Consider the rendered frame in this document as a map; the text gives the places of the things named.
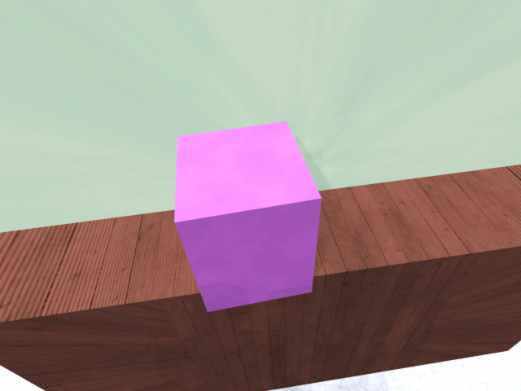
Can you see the pedestal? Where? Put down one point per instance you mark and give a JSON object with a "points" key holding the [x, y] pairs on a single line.
{"points": [[407, 273]]}

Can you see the carton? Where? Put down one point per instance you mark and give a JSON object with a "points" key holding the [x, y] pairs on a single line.
{"points": [[247, 212]]}

